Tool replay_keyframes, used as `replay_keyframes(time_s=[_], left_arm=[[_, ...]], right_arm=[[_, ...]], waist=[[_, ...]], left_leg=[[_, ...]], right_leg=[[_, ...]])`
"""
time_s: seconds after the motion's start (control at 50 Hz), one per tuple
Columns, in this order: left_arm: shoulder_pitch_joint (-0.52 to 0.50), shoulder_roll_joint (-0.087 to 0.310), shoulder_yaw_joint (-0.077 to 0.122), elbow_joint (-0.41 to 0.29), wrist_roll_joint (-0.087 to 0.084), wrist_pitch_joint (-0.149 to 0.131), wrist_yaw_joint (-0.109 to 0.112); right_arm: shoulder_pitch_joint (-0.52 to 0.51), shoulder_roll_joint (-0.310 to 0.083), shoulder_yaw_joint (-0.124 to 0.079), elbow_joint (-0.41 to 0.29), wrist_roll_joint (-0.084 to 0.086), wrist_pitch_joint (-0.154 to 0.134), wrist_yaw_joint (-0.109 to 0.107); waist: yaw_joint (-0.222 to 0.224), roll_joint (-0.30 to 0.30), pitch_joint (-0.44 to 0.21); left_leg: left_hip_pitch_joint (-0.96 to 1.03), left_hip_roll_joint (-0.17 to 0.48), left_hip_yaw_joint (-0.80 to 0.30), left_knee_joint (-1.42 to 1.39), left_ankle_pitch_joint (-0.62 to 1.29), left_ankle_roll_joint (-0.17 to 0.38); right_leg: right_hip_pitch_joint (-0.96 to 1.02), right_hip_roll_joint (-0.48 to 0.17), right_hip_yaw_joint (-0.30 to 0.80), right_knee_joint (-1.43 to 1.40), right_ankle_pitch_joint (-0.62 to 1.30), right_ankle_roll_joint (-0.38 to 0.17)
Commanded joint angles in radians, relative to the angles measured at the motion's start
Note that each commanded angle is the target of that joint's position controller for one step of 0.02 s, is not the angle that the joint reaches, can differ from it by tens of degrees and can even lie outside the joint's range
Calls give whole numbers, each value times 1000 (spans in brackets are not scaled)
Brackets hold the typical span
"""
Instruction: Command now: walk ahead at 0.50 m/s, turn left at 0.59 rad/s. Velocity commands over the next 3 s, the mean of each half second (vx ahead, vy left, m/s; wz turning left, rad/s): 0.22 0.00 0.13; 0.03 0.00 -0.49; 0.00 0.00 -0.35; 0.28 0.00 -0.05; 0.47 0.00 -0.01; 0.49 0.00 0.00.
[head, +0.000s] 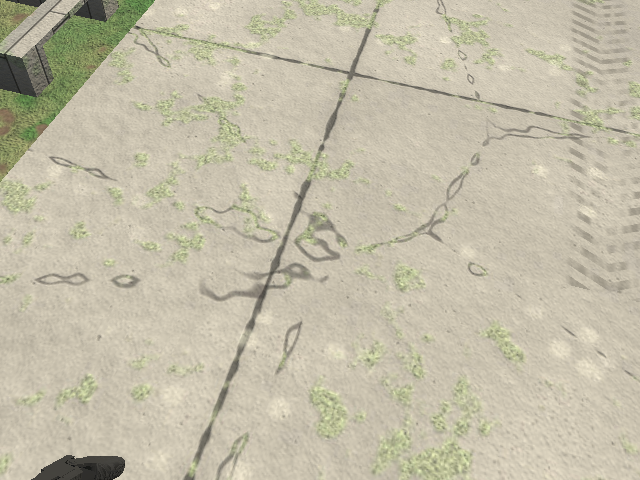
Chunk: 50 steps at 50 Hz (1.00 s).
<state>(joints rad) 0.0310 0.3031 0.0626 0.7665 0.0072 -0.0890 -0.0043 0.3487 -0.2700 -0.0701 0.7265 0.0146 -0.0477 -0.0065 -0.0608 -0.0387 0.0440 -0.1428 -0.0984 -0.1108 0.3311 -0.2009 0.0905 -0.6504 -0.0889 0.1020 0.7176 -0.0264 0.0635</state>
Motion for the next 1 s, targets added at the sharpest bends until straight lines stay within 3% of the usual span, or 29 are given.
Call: replay_keyframes(time_s=[0.02, 0.1, 0.14, 0.16, 0.18, 0.2, 0.22, 0.24, 0.26, 0.28, 0.3, 0.34, 0.4, 0.48, 0.54, 0.56, 0.58, 0.6, 0.62, 0.64, 0.68, 0.74, 0.8, 0.86, 0.92, 0.94, 0.96, 0.98, 1.0], left_arm=[[-110, 52, 5, -89, -10, -18, -10], [-105, 94, 21, -106, -1, -34, -23], [-6, 113, 31, -77, 4, -42, -24], [67, 129, 36, -59, 22, -49, -21], [170, 176, 39, -53, 47, -52, -20], [218, 202, 45, -20, 46, -35, -25], [225, 127, 31, -9, -1, -22, -36], [155, 75, 12, -28, -12, -13, -39], [87, 57, -2, -37, -5, -1, -41], [44, 49, -8, -44, -7, 9, -40], [29, 66, -5, -38, -3, 19, -35], [41, 115, 14, -27, 1, 33, -27], [67, 166, 38, -29, -13, 51, -11], [52, 162, 45, -38, -28, 83, 6], [43, 148, 43, -43, -37, 106, 21], [64, 127, 36, -41, -37, 110, 25], [79, 83, 23, -54, -30, 109, 25], [75, 74, 23, -80, -34, 102, 24], [120, 142, 45, -60, -23, 96, 23], [158, 170, 61, -34, -31, 99, 20], [195, 146, 63, -8, -28, 125, 28], [128, 93, 43, -55, -36, 135, 18], [76, 74, 28, -101, -35, 135, 0], [72, 92, 29, -126, -32, 140, -14], [111, 104, 39, -130, -31, 150, -25], [150, 106, 45, -118, -29, 151, -26], [189, 139, 58, -110, -26, 151, -16], [228, 266, 90, -122, -24, 148, 3], [220, 297, 88, -144, 7, 130, -3]], right_arm=[[5, -187, -52, -52, 6, -10, -13], [26, -178, -55, -37, 6, 17, -27], [-18, -160, -50, -54, 2, 28, -35], [-29, -129, -39, -62, -1, 25, -35], [-9, -74, -17, -81, -20, 21, -35], [235, -16, 0, -47, -7, 19, -29], [286, -113, -11, 0, 1, 25, -26], [138, -161, -23, -14, 2, 38, -27], [41, -171, -26, -35, -13, 50, -33], [-25, -172, -30, -56, -29, 58, -37], [-42, -149, -26, -67, -30, 63, -36], [-42, -93, -12, -65, -23, 61, -43], [-55, -97, -12, -57, -16, 59, -53], [-127, -103, -15, -73, -16, 60, -45], [-107, -94, -17, -65, -16, 35, -31], [-94, -121, -25, -66, -20, 28, -30], [-75, -194, -41, -74, -40, 29, -37], [-102, -241, -55, -69, -65, 36, -33], [-154, -193, -41, -98, -75, 31, -33], [-199, -147, -26, -113, -63, 27, -36], [-250, -128, -20, -117, -30, 21, -37], [-210, -140, -24, -95, -30, 34, -41], [-189, -170, -37, -84, -30, 48, -45], [-192, -205, -51, -77, -21, 54, -34], [-210, -215, -56, -66, 5, 49, -24], [-214, -206, -55, -59, 16, 47, -23], [-155, -176, -48, -32, 11, 40, -19], [-137, -117, -30, -55, -38, 36, -13], [-234, -104, -22, -109, -49, 34, -23]], waist=[[-8, 128, -19], [5, 154, -40], [55, 177, -83], [89, 162, -137], [116, 43, -284], [24, -259, -424], [36, -179, -438], [67, -97, -287], [62, -35, -216], [58, -29, -145], [37, -57, -113], [33, -109, -110], [45, -104, -181], [59, -101, -134], [29, -99, -114], [23, -73, -121], [33, 61, -137], [57, 300, -90], [61, 272, -98], [82, 201, -95], [95, 153, -74], [58, 176, -68], [27, 200, -101], [22, 217, -115], [53, 217, -109], [77, 205, -112], [83, 132, -128], [63, -153, -159], [107, -247, -175]], left_leg=[[-81, 203, -169, -104, 96, 125], [12, 212, -242, 69, 281, 82], [50, 202, -255, 181, 370, 48], [40, 152, -214, 293, 420, 12], [-67, 91, -155, 533, 193, -35], [-342, -56, -99, 847, -510, -108], [-391, 12, -148, 933, -489, -126], [-429, 47, -110, 957, -426, -146], [-425, 87, -50, 909, -365, -154], [-414, 109, -25, 839, -327, -160], [-351, 128, -11, 737, -300, -158], [-258, 99, 42, 556, -326, -164], [-193, 77, 38, 441, -224, -162], [-161, 68, 23, 339, -137, -144], [-49, 58, 49, 128, -7, -116], [26, 108, 21, 59, 31, -91], [98, 282, -128, 7, 30, -18], [31, 433, -324, -64, 141, 113], [3, 494, -348, -59, 247, 175], [-2, 453, -267, -34, 309, 154], [29, 380, -130, 5, 374, 101], [65, 347, -27, 9, 447, 115], [99, 367, 14, 21, 440, 126], [73, 393, 43, 33, 451, 128], [55, 405, 68, 96, 420, 93], [19, 388, 100, 150, 375, 54], [-65, 346, 159, 253, 253, -17], [-321, 237, 257, 542, -145, -127], [-517, 100, 156, 759, -510, -173]], right_leg=[[113, 62, -42, -144, 126, 5], [172, 107, -25, -242, 71, -30], [263, 109, -47, -279, 72, -65], [391, 78, -56, -320, 205, -96], [648, -94, 96, -254, 521, -160], [950, -326, 462, -232, 697, -382], [907, -324, 572, -289, 380, -393], [786, -254, 444, -318, 249, -348], [671, -200, 362, -345, 175, -309], [562, -164, 318, -369, 154, -298], [476, -122, 275, -390, 155, -277], [425, -70, 214, -395, 246, -269], [455, -90, 253, -402, 199, -293], [384, -72, 308, -439, -123, -273], [333, -28, 318, -388, -160, -229], [289, 3, 303, -342, -198, -191], [190, 66, 218, -199, -316, -134], [84, 204, 14, -5, -498, -82], [81, 155, 15, 235, -583, -45], [79, 142, 24, 344, -546, -30], [37, 121, 10, 436, -452, 11], [24, 97, -51, 365, -380, 50], [98, 67, -89, 204, -368, 53], [209, 71, -142, 72, -362, 27], [305, 87, -177, -114, -273, -24], [388, 105, -189, -230, -176, -55], [520, 99, -131, -326, -24, -94], [720, -138, 191, -331, 383, -191], [696, -316, 430, -337, 539, -413]])
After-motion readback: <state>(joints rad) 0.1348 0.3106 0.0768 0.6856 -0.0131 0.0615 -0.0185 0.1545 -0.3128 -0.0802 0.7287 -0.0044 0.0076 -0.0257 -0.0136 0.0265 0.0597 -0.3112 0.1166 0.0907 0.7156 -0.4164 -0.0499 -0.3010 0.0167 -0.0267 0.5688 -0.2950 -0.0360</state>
